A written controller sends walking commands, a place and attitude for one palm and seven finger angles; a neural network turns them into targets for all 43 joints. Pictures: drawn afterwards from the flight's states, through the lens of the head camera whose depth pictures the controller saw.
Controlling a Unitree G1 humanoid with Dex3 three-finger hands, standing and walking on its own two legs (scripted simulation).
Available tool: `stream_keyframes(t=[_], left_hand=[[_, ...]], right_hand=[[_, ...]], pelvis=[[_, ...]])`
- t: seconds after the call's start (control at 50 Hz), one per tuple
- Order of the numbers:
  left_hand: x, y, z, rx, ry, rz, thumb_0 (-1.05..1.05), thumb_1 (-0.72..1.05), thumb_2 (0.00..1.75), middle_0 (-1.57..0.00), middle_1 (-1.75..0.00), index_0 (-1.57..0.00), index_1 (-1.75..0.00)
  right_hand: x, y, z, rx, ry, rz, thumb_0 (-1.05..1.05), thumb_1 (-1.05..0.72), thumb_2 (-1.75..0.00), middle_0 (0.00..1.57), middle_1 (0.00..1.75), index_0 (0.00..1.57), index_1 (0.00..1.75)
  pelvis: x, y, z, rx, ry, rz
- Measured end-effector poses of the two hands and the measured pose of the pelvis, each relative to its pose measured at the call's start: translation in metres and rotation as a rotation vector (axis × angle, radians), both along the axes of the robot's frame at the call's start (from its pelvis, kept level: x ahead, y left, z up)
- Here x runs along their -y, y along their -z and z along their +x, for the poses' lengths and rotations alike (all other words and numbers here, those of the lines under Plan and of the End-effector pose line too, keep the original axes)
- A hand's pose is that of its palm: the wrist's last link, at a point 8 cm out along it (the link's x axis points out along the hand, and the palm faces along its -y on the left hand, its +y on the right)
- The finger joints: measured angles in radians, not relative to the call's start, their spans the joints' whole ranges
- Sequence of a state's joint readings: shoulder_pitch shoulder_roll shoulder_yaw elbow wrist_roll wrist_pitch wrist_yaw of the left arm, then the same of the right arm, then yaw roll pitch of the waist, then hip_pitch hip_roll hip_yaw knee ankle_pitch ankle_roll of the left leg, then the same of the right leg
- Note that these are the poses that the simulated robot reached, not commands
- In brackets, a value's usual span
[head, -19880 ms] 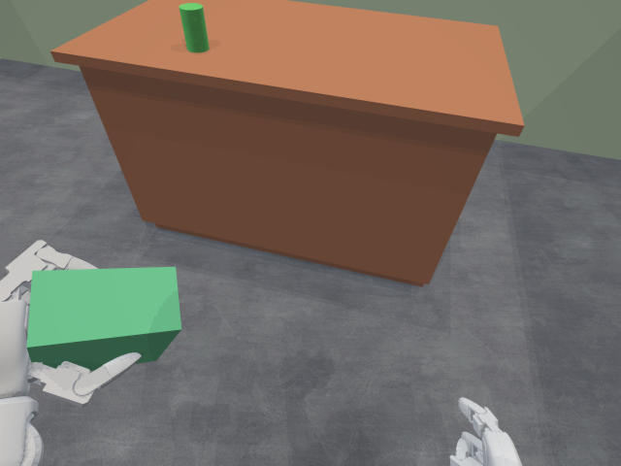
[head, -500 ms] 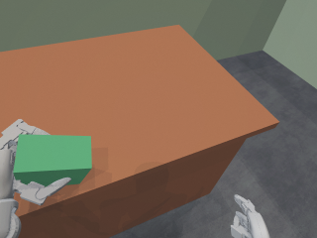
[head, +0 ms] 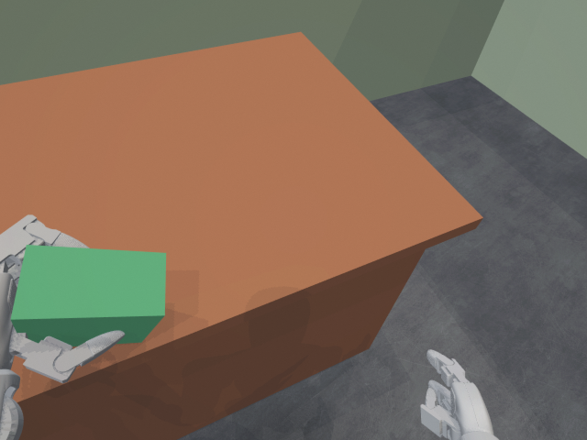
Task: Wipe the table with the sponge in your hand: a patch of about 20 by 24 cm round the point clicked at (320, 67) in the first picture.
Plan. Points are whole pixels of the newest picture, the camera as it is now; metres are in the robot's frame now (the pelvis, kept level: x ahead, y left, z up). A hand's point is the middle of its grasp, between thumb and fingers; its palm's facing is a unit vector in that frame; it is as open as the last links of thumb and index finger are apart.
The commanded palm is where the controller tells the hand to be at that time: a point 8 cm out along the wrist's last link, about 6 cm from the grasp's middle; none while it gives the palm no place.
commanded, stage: shuffle to correct the standing spot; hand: left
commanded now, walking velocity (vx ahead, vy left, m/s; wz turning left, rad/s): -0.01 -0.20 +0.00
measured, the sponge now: (113, 302) +0.23 +0.21 +0.13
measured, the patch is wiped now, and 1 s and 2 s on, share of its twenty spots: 0.00 0.00 0.00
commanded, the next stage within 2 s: come to a stop and stand still in 0.24 s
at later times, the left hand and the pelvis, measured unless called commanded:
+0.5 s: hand (97, 314) +0.21 +0.21 +0.15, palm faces +0.34 -0.85 -0.41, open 10.6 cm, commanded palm +0.15 +0.25 +0.18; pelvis +0.00 -0.03 +0.00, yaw +1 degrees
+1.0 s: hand (62, 304) +0.22 +0.26 +0.13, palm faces +0.26 -0.91 -0.33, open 10.6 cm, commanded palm +0.16 +0.31 +0.18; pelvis +0.00 +0.04 +0.00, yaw -1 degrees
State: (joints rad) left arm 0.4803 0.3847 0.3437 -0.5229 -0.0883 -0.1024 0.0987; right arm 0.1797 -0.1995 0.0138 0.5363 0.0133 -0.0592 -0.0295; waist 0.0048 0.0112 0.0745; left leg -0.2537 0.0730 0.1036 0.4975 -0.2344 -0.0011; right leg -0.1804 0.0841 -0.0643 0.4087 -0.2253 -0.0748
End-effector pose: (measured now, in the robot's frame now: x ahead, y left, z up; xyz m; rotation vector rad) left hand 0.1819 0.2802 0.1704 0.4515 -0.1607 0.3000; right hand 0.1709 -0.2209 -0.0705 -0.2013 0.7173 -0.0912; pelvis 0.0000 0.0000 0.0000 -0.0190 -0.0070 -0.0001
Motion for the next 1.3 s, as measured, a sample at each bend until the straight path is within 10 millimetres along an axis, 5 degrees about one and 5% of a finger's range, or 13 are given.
stream_keyframes(t=[0.24, 0.52, 0.64, 0.76, 0.96, 1.16, 1.3], left_hand=[[0.028, 0.002, 0.001, -0.003, -0.007, -0.013, -0.01, -0.54, 1.02, -0.68, -1.36, -0.69, -1.35], [0.032, 0.003, -0.016, -0.019, -0.037, -0.003, -0.01, -0.54, 1.02, -0.68, -1.36, -0.69, -1.35], [0.019, 0.000, -0.023, -0.011, -0.054, 0.005, -0.01, -0.54, 1.02, -0.68, -1.36, -0.70, -1.35], [-0.034, -0.038, -0.001, 0.187, -0.110, 0.159, -0.01, -0.54, 1.02, -0.69, -1.35, -0.70, -1.35], [-0.016, 0.032, 0.005, -0.011, 0.062, -0.088, -0.01, -0.54, 1.02, -0.69, -1.35, -0.70, -1.35], [-0.082, -0.010, 0.010, 0.122, -0.044, 0.080, -0.01, -0.54, 1.02, -0.69, -1.35, -0.70, -1.35], [-0.080, 0.004, 0.002, 0.067, -0.032, 0.035, -0.01, -0.54, 1.02, -0.69, -1.35, -0.70, -1.34]], right_hand=[[0.039, 0.008, 0.000, -0.018, 0.033, -0.016, 0.01, -0.91, -0.89, 0.20, 0.30, 0.20, 0.30], [0.041, 0.014, -0.007, -0.028, 0.021, 0.013, 0.01, -0.91, -0.89, 0.20, 0.30, 0.20, 0.30], [0.026, 0.013, -0.008, -0.033, -0.013, -0.008, 0.01, -0.91, -0.89, 0.20, 0.30, 0.20, 0.30], [0.003, 0.010, -0.009, -0.001, -0.101, -0.003, 0.01, -0.91, -0.89, 0.20, 0.30, 0.20, 0.30], [-0.017, -0.009, -0.023, 0.024, -0.007, -0.060, 0.01, -0.91, -0.89, 0.20, 0.30, 0.20, 0.30], [-0.056, -0.006, -0.012, -0.006, -0.027, -0.066, 0.01, -0.91, -0.89, 0.20, 0.30, 0.20, 0.30], [-0.084, 0.001, -0.002, 0.011, -0.056, -0.010, 0.01, -0.91, -0.89, 0.20, 0.30, 0.21, 0.30]], pelvis=[[0.025, 0.005, 0.004, 0.006, -0.010, 0.004], [0.032, 0.004, -0.004, 0.020, -0.023, 0.004], [0.023, 0.002, -0.008, 0.035, -0.043, 0.000], [0.013, 0.004, -0.017, 0.003, 0.001, 0.000], [-0.033, 0.001, -0.006, 0.004, 0.030, -0.002], [-0.063, 0.001, -0.003, -0.012, 0.014, -0.012], [-0.078, 0.003, -0.002, -0.001, 0.025, 0.005]])
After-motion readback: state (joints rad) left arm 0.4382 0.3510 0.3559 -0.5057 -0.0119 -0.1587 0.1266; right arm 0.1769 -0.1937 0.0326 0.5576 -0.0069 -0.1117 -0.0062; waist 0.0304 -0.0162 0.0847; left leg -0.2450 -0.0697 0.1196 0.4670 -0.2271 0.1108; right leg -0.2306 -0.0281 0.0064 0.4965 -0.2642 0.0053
